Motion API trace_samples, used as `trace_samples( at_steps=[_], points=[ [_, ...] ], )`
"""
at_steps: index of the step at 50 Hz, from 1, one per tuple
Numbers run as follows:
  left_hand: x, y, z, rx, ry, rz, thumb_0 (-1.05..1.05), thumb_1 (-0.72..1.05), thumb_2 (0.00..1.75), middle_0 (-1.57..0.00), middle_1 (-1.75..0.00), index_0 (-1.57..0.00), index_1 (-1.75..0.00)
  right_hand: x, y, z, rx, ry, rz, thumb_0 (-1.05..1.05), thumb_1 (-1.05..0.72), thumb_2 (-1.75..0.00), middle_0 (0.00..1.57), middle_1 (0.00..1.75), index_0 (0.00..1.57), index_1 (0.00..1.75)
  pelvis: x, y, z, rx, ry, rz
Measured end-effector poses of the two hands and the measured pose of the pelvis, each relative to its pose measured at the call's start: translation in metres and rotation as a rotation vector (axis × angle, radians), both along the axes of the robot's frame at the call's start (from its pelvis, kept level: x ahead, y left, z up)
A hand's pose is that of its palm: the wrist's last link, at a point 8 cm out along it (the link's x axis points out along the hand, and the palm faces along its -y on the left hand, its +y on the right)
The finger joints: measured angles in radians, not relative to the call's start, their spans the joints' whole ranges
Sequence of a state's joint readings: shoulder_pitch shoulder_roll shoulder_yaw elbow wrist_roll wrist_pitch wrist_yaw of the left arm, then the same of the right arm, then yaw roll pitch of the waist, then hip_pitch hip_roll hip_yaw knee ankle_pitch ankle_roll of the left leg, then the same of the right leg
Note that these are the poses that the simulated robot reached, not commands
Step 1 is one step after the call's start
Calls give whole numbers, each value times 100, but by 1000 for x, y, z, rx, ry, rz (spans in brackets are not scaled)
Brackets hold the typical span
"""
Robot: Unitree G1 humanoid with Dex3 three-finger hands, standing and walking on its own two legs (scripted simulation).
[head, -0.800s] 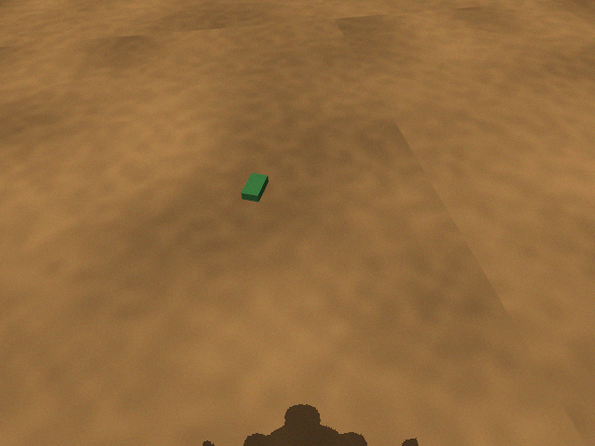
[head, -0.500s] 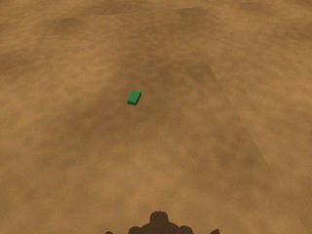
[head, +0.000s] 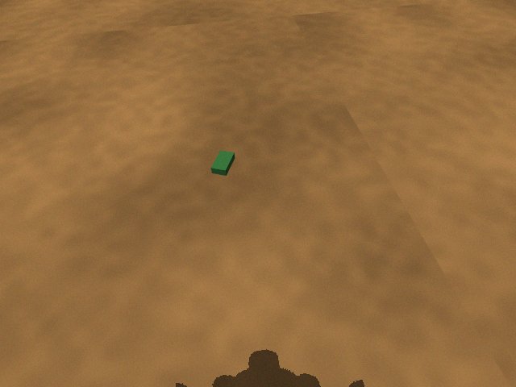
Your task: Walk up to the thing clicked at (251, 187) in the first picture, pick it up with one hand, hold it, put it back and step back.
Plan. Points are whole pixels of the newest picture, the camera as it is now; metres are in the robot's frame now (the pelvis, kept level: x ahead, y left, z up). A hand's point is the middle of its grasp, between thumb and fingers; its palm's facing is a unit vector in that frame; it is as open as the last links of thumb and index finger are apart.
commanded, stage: stand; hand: left
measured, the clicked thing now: (223, 162) +1.38 +0.26 -0.76
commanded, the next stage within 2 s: walk up in 0.32 s
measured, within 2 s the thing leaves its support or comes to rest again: neither
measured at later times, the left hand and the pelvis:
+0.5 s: hand out of the picture +0.08 +0.30 -0.15, palm faces +0.22 -0.92 -0.32, open 7.4 cm; pelvis +0.02 +0.00 -0.01, yaw +11 degrees
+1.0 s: hand (98, 360) +0.20 +0.33 -0.15, palm faces +0.44 -0.85 -0.29, open 7.4 cm; pelvis +0.24 +0.02 -0.02, yaw +30 degrees
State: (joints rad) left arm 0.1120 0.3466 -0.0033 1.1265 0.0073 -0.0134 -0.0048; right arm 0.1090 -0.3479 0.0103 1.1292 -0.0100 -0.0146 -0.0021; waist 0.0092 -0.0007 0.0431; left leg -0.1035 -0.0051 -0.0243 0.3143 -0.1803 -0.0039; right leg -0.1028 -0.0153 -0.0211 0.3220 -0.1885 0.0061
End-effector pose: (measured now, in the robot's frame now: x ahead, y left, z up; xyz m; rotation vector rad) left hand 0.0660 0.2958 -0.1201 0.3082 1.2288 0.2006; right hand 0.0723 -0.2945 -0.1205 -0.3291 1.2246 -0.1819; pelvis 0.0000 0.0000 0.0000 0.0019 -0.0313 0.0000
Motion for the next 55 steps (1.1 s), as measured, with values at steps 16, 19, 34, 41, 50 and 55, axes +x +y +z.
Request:
trace_samples(
  at_steps=[16,19,34,41,50,55],
  points=[
    [0,1,-1,-2,5,3,0,90,90,-20,-30,-20,-30,0,0,1,-7,3,0,1,-90,-90,20,30,20,30,2,1,0,-1,-1,0],
    [5,8,1,-23,-55,36,0,90,90,-20,-30,-20,-30,1,-4,2,2,6,29,1,-90,-90,20,30,20,30,3,0,-3,-8,13,52],
    [-4,106,-25,35,-145,290,1,90,90,-20,-30,-20,-30,165,3,36,-219,-135,306,1,-90,-90,21,30,20,30,77,45,-39,27,-21,304],
    [57,93,-7,-38,-237,300,1,91,90,-20,-30,-20,-30,215,32,51,-195,-99,394,1,-90,-90,21,30,20,30,132,45,-15,31,-17,395],
    [106,71,4,-7,-210,425,0,90,90,-20,-30,-20,-30,354,40,40,-158,-108,557,1,-89,-90,21,30,21,30,235,24,-16,28,22,520],
    [142,53,2,84,-183,531,1,90,90,-20,-30,-20,-30,470,25,9,-181,-136,647,1,-89,-90,21,30,21,30,311,3,-40,16,40,577]
  ],
)
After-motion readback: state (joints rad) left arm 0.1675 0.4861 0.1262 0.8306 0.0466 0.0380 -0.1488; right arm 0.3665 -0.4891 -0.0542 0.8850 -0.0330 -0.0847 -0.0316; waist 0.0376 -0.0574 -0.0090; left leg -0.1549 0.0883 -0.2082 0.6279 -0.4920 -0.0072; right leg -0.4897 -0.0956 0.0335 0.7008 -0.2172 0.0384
